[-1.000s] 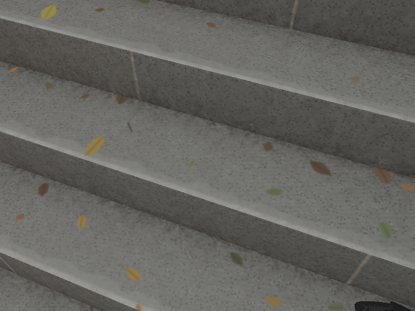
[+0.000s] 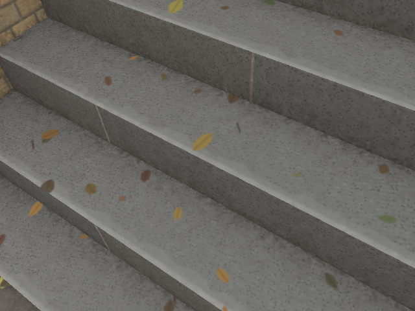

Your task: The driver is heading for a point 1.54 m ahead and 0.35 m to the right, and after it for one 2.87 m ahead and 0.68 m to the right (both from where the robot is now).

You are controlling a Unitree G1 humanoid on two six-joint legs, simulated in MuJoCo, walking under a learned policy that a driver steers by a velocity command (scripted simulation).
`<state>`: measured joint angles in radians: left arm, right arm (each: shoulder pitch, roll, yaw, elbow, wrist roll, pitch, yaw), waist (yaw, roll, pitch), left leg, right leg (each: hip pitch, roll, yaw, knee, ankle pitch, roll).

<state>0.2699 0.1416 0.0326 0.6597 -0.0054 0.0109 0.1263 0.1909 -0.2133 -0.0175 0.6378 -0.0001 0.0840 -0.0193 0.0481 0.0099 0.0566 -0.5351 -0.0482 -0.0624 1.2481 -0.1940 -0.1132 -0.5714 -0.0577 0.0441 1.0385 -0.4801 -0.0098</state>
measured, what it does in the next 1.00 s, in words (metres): steps to the right, turning right: left foot 0.18 m lower, then right foot 0.18 m higher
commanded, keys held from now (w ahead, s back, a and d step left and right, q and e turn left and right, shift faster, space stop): e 0.42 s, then w+e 0.30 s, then w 0.14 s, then w+q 0.14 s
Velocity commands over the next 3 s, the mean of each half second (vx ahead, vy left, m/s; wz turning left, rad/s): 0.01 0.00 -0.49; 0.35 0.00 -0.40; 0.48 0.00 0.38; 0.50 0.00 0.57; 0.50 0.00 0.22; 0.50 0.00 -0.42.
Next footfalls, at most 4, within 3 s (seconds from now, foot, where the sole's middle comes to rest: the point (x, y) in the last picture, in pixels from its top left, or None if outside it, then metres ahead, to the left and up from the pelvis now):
0.16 left None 0.01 0.19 -0.89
0.84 right None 0.04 -0.22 -0.71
1.38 left None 0.37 -0.21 -0.53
1.84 right None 0.56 -0.42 -0.35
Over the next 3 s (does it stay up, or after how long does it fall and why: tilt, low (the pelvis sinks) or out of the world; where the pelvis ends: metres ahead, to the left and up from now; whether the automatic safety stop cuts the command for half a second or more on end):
stays up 0.95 -0.26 0.60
